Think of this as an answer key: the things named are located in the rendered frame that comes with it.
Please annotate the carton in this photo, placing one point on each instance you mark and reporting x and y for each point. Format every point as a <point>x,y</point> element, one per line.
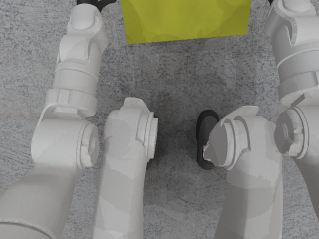
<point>148,21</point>

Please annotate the left robot upper arm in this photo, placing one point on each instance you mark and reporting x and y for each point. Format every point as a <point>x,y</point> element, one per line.
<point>37,206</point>

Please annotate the right robot foot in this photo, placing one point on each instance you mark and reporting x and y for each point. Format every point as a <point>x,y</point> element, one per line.
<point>206,122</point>

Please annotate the left robot hand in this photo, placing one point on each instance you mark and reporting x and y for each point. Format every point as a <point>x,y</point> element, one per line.
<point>99,4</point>

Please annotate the right robot upper arm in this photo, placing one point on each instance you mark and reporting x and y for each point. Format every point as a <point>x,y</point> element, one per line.
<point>297,136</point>

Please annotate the robot left thigh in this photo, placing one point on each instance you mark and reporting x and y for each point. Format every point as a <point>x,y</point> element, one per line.
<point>118,208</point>

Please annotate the right robot forearm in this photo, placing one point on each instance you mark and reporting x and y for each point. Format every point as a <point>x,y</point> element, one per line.
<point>293,28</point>

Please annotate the left robot forearm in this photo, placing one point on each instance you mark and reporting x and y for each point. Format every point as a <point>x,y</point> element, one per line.
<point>77,69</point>

